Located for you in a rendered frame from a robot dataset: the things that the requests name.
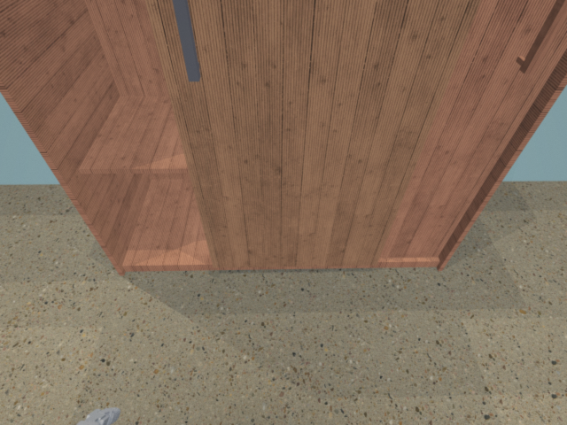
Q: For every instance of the wardrobe door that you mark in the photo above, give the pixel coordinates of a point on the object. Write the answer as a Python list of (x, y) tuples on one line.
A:
[(308, 120), (485, 101)]

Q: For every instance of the handle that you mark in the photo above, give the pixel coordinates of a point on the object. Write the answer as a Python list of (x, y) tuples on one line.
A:
[(546, 36), (182, 15)]

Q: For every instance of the left robot hand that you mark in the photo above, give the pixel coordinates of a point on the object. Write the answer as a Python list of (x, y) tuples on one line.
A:
[(101, 417)]

